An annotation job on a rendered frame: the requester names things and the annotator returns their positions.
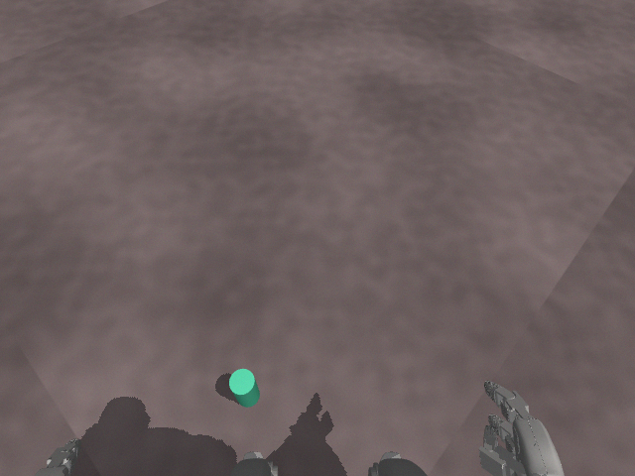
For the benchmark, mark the left robot hand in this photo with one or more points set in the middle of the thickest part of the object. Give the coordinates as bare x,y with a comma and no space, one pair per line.
62,461

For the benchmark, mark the can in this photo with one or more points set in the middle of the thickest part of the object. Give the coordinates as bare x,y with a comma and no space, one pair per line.
244,387

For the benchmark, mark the right robot hand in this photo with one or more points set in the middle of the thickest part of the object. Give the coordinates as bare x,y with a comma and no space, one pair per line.
529,448

